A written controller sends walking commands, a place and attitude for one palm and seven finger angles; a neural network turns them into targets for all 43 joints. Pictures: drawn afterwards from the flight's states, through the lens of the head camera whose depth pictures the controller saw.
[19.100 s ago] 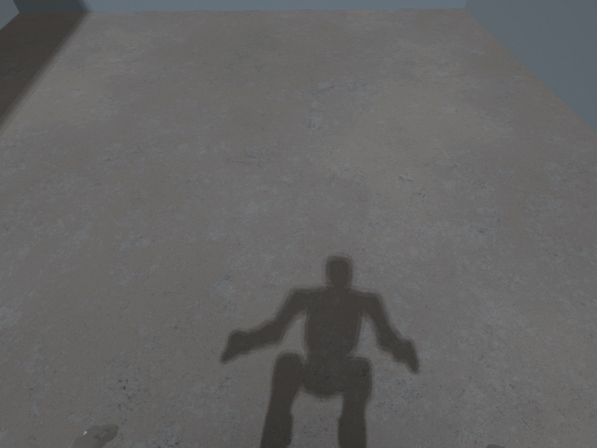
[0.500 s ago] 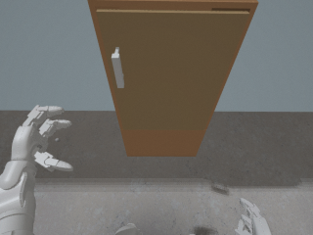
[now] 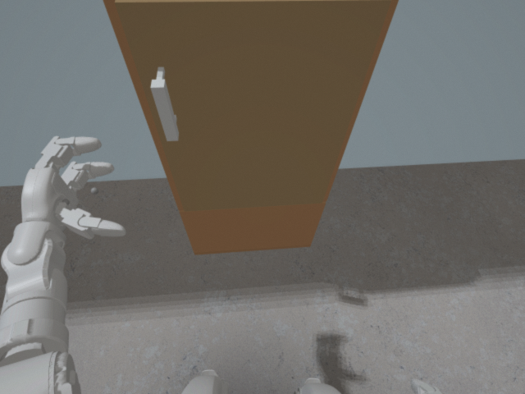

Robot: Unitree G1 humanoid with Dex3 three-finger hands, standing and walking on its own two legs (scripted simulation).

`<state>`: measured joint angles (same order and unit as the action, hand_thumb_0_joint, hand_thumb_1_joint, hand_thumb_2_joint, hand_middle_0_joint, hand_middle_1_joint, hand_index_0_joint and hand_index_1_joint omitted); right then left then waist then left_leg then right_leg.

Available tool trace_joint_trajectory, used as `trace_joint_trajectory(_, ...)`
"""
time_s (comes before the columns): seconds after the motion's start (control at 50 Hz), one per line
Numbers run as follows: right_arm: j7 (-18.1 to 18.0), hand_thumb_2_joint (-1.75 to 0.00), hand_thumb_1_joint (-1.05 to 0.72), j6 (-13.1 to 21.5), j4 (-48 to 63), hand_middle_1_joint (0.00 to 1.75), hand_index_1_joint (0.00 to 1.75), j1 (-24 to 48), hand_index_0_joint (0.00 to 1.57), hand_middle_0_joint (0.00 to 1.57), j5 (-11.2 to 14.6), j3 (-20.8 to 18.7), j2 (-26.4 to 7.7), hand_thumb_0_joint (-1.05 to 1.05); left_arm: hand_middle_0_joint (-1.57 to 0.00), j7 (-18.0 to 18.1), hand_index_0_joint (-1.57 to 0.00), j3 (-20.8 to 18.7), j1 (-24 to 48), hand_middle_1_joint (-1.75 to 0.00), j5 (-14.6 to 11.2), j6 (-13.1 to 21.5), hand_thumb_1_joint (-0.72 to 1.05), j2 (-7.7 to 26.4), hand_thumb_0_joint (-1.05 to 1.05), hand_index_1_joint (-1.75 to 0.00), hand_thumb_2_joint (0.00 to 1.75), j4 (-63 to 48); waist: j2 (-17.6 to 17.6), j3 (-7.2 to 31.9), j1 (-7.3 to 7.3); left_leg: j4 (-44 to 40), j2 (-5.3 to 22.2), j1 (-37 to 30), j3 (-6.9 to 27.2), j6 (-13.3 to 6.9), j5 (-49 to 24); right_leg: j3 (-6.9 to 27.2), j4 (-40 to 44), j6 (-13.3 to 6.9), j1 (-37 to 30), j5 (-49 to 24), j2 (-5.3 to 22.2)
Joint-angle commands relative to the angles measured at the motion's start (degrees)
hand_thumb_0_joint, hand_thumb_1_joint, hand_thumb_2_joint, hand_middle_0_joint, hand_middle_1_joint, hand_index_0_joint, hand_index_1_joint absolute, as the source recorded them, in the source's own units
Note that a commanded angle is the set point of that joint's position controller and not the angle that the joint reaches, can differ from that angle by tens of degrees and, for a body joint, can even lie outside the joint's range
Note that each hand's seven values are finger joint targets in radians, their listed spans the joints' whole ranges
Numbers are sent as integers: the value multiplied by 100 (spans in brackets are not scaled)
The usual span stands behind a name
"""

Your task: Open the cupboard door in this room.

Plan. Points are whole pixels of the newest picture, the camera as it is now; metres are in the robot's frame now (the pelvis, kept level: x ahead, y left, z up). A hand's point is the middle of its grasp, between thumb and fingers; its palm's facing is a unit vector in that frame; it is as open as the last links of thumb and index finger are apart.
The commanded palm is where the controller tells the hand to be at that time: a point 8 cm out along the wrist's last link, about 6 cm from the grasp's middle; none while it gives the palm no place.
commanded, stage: move the hooked fingers beside the handle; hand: left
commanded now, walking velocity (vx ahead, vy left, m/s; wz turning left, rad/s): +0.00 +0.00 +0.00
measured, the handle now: (166, 105) +0.60 +0.20 +0.06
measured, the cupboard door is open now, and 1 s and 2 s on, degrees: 0 0 0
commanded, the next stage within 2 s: slide the fingers in behind the handle in 1.78 s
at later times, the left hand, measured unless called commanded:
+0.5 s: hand (121, 151) +0.47 +0.24 +0.07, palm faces +0.10 -0.99 -0.01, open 14.0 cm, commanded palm +0.45 +0.29 +0.07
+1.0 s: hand (133, 117) +0.55 +0.24 +0.07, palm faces +0.10 -0.99 +0.00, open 14.0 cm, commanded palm +0.53 +0.29 +0.06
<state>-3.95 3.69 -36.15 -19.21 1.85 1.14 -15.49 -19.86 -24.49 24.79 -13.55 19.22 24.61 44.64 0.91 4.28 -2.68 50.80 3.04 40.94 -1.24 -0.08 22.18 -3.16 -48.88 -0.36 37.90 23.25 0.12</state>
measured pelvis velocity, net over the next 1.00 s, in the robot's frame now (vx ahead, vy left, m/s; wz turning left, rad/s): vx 0.00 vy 0.01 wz -0.04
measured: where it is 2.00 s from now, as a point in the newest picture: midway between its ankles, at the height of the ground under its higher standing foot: outside the picture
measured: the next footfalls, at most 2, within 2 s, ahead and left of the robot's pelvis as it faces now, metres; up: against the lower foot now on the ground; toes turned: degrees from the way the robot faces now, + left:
none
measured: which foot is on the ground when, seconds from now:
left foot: down 0.00-1.00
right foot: down 0.00-1.00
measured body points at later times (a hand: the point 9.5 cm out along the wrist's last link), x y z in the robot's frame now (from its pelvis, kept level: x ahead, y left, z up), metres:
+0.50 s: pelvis +0.00 +0.00 -0.01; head +0.10 +0.02 +0.43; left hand +0.46 +0.30 +0.08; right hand +0.03 -0.26 -0.12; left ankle +0.03 +0.12 -0.69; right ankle +0.01 -0.12 -0.69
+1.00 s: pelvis +0.00 +0.01 -0.02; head +0.15 +0.04 +0.40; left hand +0.54 +0.30 +0.07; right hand -0.03 -0.26 -0.12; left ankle +0.03 +0.12 -0.69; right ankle +0.01 -0.12 -0.69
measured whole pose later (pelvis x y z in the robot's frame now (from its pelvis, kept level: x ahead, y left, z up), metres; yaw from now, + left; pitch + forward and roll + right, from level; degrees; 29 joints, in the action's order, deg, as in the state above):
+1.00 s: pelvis +0.00 +0.01 -0.02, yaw -2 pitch +23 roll -4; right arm -1.7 -4.2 -35.4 -24.0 -1.4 3.2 -16.3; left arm -15.5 -29.4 60.7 -2.0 19.5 41.7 75.5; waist 1.1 4.5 -12.6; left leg 59.0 4.8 57.8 -0.6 -0.9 24.7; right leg -3.3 -54.0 0.3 53.5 23.8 -1.5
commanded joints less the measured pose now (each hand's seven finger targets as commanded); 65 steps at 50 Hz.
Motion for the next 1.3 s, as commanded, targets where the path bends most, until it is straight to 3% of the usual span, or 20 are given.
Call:
trace_joint_trajectory(0.0,-97,-90,-90,150,529,30,30,-274,20,20,1,-345,-905,0,-30,-29,-30,-311,2286,-120,-41,435,-50,1660,0,-120,30,-760,326,1953,-88,-538,-236,-1139,158,-157,-1289,196,545,-42,-656,-1515,-188)
trace_joint_trajectory(0.04,-105,-90,-90,96,461,30,30,-329,20,20,-10,-341,-920,0,-30,-6,-30,-384,2649,-120,8,445,-50,1806,0,-120,30,-460,181,1897,-153,-499,-234,-976,149,-171,-1156,214,547,-10,-612,-1428,-174)
trace_joint_trajectory(0.1,-93,-90,-90,25,459,30,30,-399,20,20,-35,-330,-939,0,-30,10,-30,-518,2919,-120,109,545,-50,2086,0,-120,30,-171,355,2027,-120,-442,-228,-920,163,-167,-1153,238,471,-31,-575,-1387,-184)
trace_joint_trajectory(0.18,-44,-90,-90,-54,417,30,30,-541,20,20,-67,-353,-943,0,-30,20,-30,-353,3347,-120,183,694,-50,1978,0,-120,30,-47,518,2338,-218,-316,-190,-1202,236,-155,-1468,168,323,-60,-338,-1530,-232)
trace_joint_trajectory(0.22,-22,-90,-90,-114,410,30,30,-568,20,20,-57,-343,-943,0,-30,27,-30,-243,3428,-120,215,630,-50,1868,0,-120,30,300,506,2176,-271,-301,-183,-1094,220,-152,-1397,166,341,-37,-200,-1491,-228)
trace_joint_trajectory(0.26,-14,-90,-90,-179,389,30,30,-644,20,20,-64,-357,-990,0,-30,66,-30,-342,3596,-120,267,586,-50,2059,0,-120,30,480,378,2208,-290,-277,-171,-1002,241,-161,-1364,164,326,-26,-180,-1455,-228)
trace_joint_trajectory(0.3,5,-90,-90,-236,417,30,30,-706,20,20,-83,-357,-981,0,-30,107,-30,-325,3699,-120,327,609,-50,2070,0,-120,30,421,567,2453,-266,-238,-174,-1156,247,-151,-1558,161,265,-39,-154,-1560,-233)
trace_joint_trajectory(0.4,36,-90,-90,-338,338,30,30,-824,20,20,-127,-342,-997,0,-30,314,-30,-267,4258,-120,439,682,-50,2081,0,-120,30,612,520,2399,-432,-172,-136,-1150,318,-150,-1564,130,228,-26,120,-1455,-252)
trace_joint_trajectory(0.52,36,-90,-90,-447,314,30,30,-1001,20,20,-175,-304,-1054,0,-30,415,-30,-611,4700,-120,652,698,-50,2763,0,-120,30,960,473,2628,-492,-38,-149,-809,287,-180,-1507,205,167,6,-62,-1549,-248)
trace_joint_trajectory(0.6,63,-90,-90,-507,281,30,30,-1113,20,20,-198,-285,-1057,0,-30,347,-30,-406,4903,-120,687,675,-50,2601,0,-120,30,1193,720,2559,-620,19,-111,-955,320,-165,-1628,171,160,-6,262,-1535,-284)
trace_joint_trajectory(0.74,59,-90,-90,-596,230,30,30,-1359,20,20,-253,-258,-1149,0,-30,357,-30,-497,5496,-120,792,527,-50,2973,0,-120,30,1546,762,2632,-800,133,-80,-840,388,-179,-1616,148,137,10,502,-1411,-295)
trace_joint_trajectory(0.78,76,-90,-90,-616,217,30,30,-1442,20,20,-277,-248,-1146,0,-30,365,-30,-402,5620,-120,834,524,-50,2893,0,-120,30,1599,872,2704,-851,192,-75,-939,417,-175,-1767,128,96,-14,635,-1460,-313)
trace_joint_trajectory(0.86,113,-90,-90,-662,193,30,30,-1557,20,20,-326,-235,-1174,0,-30,447,-30,-480,5912,-120,933,489,-50,3086,0,-120,30,1656,1094,2890,-902,264,-50,-1020,443,-165,-1892,118,73,0,745,-1465,-326)
trace_joint_trajectory(0.9,116,-90,-90,-705,195,30,30,-1622,20,20,-333,-208,-1207,0,-30,471,-30,-609,5976,-120,982,428,-50,3337,0,-120,30,1854,873,2897,-975,333,-37,-847,438,-195,-1931,127,52,20,700,-1563,-338)
trace_joint_trajectory(0.96,132,-90,-90,-761,284,30,30,-1689,20,20,-345,-174,-1211,0,-30,460,-30,-735,5842,-120,1126,332,-50,3667,0,-120,30,1967,980,2877,-890,339,-51,-604,393,-204,-1894,139,28,16,520,-1623,-341)
trace_joint_trajectory(1.02,181,-90,-90,-814,346,30,30,-1728,20,20,-366,-205,-1178,0,-30,397,-30,-718,5605,-120,1071,408,-50,3529,0,-120,30,1549,1360,3278,-783,359,-11,-1155,394,-144,-2505,93,-33,-8,545,-1975,-367)
trace_joint_trajectory(1.12,226,-90,-90,-902,368,30,30,-1767,20,20,-338,-286,-1177,0,-30,293,-30,-895,5157,-120,854,390,-50,3396,0,-120,30,1268,1166,3373,-685,338,-2,-1294,361,-140,-2861,62,5,-1,310,-2339,-421)
trace_joint_trajectory(1.16,227,-90,-90,-925,340,30,30,-1738,20,20,-326,-264,-1169,0,-30,279,-30,-797,5235,-120,855,342,-50,3321,0,-120,30,1277,1043,3007,-752,275,0,-1111,355,-159,-2555,41,69,10,379,-2132,-422)
trace_joint_trajectory(1.24,218,-90,-90,-920,278,30,30,-1699,20,20,-333,-284,-1141,0,-30,353,-30,-647,5396,-120,845,469,-50,3094,0,-120,30,1073,1255,2943,-791,261,12,-1422,427,-116,-2590,9,90,-27,644,-1937,-429)
trace_joint_trajectory(1.28,243,-90,-90,-889,232,30,30,-1711,20,20,-364,-309,-1101,0,-30,383,-30,-413,5601,-120,799,577,-50,2693,0,-120,30,785,1435,3113,-854,282,40,-1854,513,-88,-2907,-39,67,-51,857,-1907,-448)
